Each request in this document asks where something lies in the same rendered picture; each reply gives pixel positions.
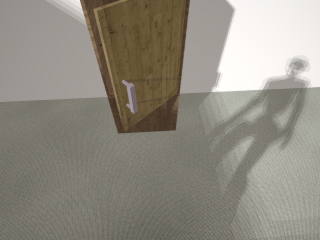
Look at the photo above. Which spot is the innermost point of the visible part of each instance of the cupboard door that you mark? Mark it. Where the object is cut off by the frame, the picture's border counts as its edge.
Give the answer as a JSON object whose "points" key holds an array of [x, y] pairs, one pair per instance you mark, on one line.
{"points": [[142, 43]]}

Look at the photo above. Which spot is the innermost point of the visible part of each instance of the handle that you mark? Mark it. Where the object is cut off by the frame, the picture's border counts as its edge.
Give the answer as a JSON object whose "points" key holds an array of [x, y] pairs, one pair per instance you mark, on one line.
{"points": [[131, 96]]}

